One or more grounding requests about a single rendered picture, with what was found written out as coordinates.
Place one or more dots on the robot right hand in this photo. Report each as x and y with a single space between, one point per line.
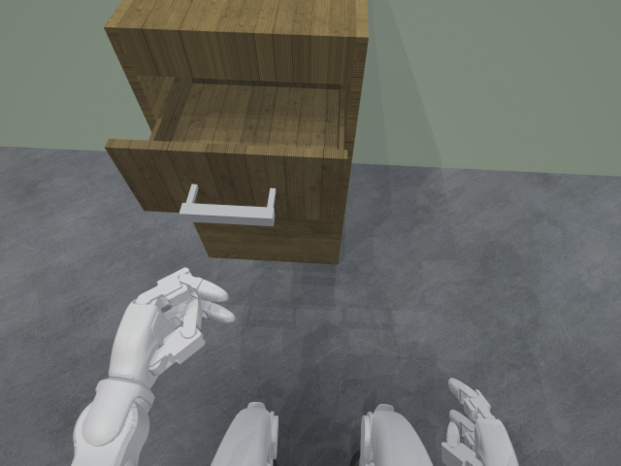
486 442

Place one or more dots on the cabinet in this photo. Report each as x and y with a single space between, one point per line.
293 41

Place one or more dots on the drawer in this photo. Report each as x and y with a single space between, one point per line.
236 140

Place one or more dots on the handle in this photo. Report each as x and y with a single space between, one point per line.
227 214

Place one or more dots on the left robot forearm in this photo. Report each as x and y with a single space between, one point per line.
113 428

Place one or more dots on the right robot thigh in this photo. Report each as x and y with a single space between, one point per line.
388 439

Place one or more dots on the robot thigh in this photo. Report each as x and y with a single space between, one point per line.
251 440
388 439

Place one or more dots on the left robot thigh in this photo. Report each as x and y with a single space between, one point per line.
251 440

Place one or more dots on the robot left hand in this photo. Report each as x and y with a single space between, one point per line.
136 354

